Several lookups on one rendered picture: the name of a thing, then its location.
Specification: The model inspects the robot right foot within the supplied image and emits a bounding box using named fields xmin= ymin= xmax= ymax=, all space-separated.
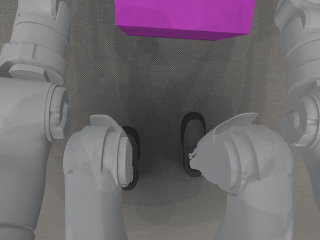
xmin=180 ymin=112 xmax=206 ymax=177

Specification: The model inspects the left robot upper arm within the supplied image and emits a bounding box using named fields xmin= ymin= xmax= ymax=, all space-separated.
xmin=0 ymin=77 xmax=72 ymax=240

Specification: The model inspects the carton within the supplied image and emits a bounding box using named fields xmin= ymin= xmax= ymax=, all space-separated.
xmin=114 ymin=0 xmax=256 ymax=41

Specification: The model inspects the right robot upper arm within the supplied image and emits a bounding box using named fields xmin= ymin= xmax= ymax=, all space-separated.
xmin=280 ymin=92 xmax=320 ymax=213

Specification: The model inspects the right robot forearm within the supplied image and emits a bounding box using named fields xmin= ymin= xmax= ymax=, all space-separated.
xmin=274 ymin=0 xmax=320 ymax=99

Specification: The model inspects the robot left foot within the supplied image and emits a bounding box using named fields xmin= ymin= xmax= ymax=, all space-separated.
xmin=121 ymin=126 xmax=140 ymax=191

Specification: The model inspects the robot foot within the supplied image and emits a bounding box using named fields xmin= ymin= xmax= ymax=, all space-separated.
xmin=180 ymin=112 xmax=206 ymax=177
xmin=121 ymin=126 xmax=140 ymax=191

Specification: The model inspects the left robot forearm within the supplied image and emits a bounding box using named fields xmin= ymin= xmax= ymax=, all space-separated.
xmin=0 ymin=0 xmax=79 ymax=86

